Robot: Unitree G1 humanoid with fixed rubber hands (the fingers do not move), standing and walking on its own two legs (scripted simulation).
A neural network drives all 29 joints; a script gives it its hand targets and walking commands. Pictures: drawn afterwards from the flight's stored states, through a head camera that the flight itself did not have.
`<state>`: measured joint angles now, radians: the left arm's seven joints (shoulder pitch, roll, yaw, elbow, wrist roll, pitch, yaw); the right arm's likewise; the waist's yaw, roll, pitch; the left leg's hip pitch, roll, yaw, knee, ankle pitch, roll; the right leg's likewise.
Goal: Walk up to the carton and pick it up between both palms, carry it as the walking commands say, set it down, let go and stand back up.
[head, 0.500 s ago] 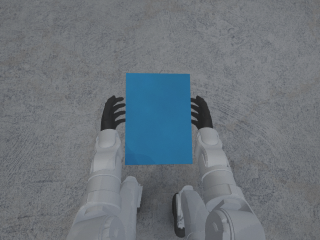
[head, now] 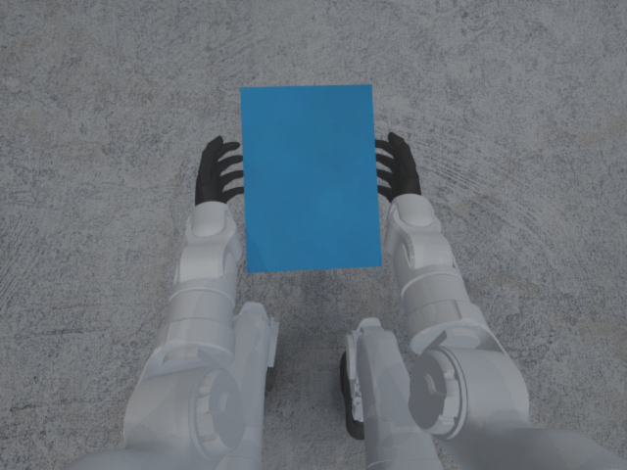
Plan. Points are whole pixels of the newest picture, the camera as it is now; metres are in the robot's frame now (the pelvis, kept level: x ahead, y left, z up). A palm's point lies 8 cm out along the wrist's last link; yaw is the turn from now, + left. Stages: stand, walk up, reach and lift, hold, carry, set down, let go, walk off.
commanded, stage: set down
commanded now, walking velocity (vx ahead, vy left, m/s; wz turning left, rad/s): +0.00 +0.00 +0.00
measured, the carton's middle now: (306, 194) +0.45 +0.03 -0.15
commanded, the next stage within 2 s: none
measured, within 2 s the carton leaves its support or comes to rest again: neither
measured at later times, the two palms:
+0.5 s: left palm (225, 198) +0.44 +0.15 -0.15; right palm (385, 193) +0.46 -0.09 -0.15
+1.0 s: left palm (233, 199) +0.46 +0.16 -0.23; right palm (372, 198) +0.49 -0.08 -0.24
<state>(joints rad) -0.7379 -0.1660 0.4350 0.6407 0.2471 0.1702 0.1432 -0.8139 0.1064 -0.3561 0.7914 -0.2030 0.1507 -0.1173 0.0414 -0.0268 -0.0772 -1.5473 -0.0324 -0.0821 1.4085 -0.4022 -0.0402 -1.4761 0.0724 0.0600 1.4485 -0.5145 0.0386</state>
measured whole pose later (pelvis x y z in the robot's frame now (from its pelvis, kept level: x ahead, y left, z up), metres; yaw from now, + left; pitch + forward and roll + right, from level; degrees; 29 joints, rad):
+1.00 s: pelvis -0.01 +0.00 -0.13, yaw -2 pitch +41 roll -2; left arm -1.07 -0.06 0.47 0.69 0.23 0.23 0.13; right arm -1.12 0.03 -0.38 0.82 -0.17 0.20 -0.16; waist 0.07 -0.03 0.02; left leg -2.07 -0.05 -0.09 1.83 -0.47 -0.06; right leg -1.99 0.11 0.05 1.87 -0.60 0.06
